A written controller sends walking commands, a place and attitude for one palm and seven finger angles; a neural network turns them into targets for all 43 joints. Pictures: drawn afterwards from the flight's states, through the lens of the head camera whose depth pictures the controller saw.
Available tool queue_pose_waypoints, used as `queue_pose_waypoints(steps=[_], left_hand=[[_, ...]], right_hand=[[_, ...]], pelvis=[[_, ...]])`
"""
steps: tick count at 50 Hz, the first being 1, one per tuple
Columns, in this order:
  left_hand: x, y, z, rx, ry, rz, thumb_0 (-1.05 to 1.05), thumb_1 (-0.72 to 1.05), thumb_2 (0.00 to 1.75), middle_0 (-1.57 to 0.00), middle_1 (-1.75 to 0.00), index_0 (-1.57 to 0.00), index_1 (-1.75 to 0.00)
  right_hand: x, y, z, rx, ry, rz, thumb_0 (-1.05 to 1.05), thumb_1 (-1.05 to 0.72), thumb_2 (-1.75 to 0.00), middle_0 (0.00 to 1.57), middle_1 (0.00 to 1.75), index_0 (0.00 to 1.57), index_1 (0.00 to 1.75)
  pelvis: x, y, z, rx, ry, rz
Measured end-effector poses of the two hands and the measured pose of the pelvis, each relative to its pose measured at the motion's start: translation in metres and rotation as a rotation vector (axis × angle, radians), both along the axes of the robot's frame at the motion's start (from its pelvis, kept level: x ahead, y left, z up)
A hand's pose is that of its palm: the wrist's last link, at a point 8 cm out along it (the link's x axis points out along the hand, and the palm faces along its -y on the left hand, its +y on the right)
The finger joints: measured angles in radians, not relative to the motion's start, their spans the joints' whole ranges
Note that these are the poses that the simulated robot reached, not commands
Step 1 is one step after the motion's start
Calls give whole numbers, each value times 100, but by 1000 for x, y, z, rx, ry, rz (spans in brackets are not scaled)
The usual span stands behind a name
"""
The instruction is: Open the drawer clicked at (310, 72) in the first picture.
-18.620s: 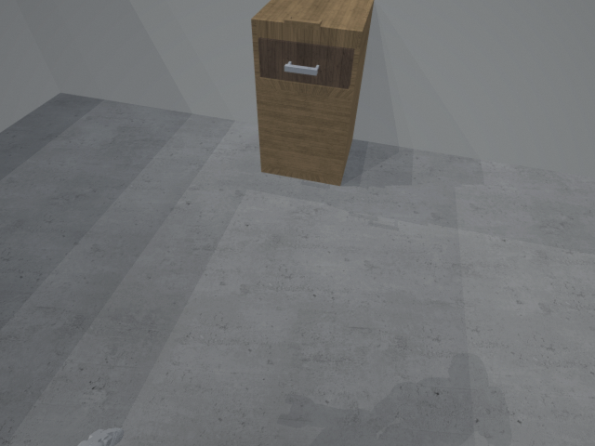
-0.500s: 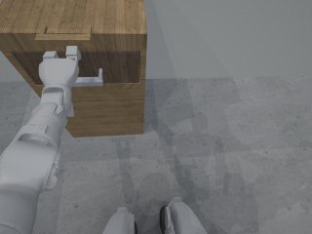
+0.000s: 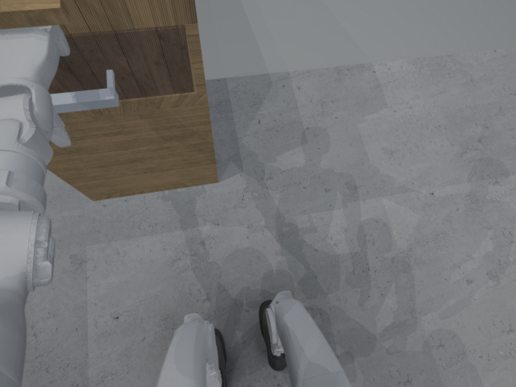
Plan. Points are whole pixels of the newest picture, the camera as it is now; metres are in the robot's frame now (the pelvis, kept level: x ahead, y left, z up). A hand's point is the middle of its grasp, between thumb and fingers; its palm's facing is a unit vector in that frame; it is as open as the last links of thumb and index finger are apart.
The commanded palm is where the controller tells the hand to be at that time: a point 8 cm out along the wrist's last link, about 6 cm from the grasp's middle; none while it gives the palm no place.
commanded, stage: move the hooked fingers above the handle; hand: left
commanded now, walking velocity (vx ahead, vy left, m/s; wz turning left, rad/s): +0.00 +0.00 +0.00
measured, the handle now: (74, 90) +0.62 +0.23 -0.05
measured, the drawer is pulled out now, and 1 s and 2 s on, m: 0.00 0.00 0.00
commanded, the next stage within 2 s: none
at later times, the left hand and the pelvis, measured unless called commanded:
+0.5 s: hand (32, 97) +0.57 +0.26 +0.00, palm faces +0.02 +0.00 -1.00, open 13.8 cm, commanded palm +0.55 +0.22 +0.06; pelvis +0.04 +0.00 +0.01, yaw +1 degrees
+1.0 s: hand (37, 113) +0.55 +0.26 -0.01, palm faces -0.10 +0.00 -0.99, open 13.9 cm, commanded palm +0.55 +0.23 +0.06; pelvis +0.04 +0.00 +0.01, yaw +0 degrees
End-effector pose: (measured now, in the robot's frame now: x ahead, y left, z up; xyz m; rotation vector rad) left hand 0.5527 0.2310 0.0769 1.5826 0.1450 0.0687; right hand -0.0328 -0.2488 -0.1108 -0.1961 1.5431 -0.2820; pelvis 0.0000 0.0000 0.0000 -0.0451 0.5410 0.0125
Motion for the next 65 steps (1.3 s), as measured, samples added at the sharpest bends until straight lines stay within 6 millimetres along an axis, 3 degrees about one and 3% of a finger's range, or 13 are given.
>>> queue_pose_waypoints(steps=[8, 17, 24, 31, 35, 39, 44, 48, 51, 59, 65], left_hand=[[-4, 5, -4, -36, 155, -47, 0, -49, 30, -32, -120, -34, -122], [-12, 4, -31, -91, 10, -152, 0, -49, 30, -32, -120, -32, -120], [-8, 26, -22, -26, -83, -9, 0, -49, 30, -32, -120, -32, -121], [-16, 8, -9, -55, 87, 2, 0, -49, 30, -32, -120, -33, -121], [-16, -12, -2, -94, 112, -94, 0, -49, 30, -32, -120, -32, -120], [-10, -18, -1, -88, 50, -144, 0, -49, 30, -32, -120, -32, -120], [-6, 2, -14, -28, -15, -72, 0, -49, 30, -32, -120, -31, -120], [-14, 22, -30, 4, 25, 4, 0, -49, 30, -32, -120, -31, -120], [-20, 26, -33, -17, 61, 10, 0, -49, 30, -32, -120, -31, -120], [-13, -8, -2, -86, -10, -118, 0, -49, 30, -32, -120, -32, -120], [0, -10, 4, -54, -56, -65, 0, -49, 30, -35, -122, -35, -125]], right_hand=[[37, -9, 20, -42, -70, 23, 0, -90, -89, 21, 30, 21, 30], [68, -28, 16, -84, -43, 91, 0, -90, -89, 20, 30, 21, 30], [88, -24, 10, -36, -35, 104, 0, -90, -89, 20, 30, 21, 30], [101, -10, 27, 5, -74, 78, 0, -90, -89, 20, 30, 21, 30], [100, -9, 35, -14, -106, 71, 0, -90, -89, 20, 30, 21, 30], [93, -15, 33, -38, -107, 72, 0, -90, -89, 20, 30, 21, 30], [78, -20, 18, -39, -64, 68, 0, -90, -89, 20, 30, 21, 30], [67, -20, 11, -23, -22, 60, 0, -90, -89, 20, 30, 21, 30], [63, -17, 12, -19, -6, 54, 0, -90, -89, 20, 30, 21, 30], [66, -18, 29, -57, -44, 63, 0, -90, -89, 20, 30, 21, 30], [63, -23, 28, -68, -70, 63, 0, -90, -89, 20, 30, 21, 30]], pelvis=[[23, 0, 14, -3, -25, 3], [39, 1, 4, -15, 4, 19], [43, 1, 7, -22, 2, 27], [52, 1, 31, -15, -54, 31], [56, 0, 36, -10, -77, 27], [54, 0, 29, -6, -67, 15], [45, 2, 16, -1, -33, -1], [40, 3, 11, 0, -17, -4], [39, 4, 13, -3, -16, 5], [42, 2, 21, -16, -46, 37], [36, 3, 17, -14, -44, 19]])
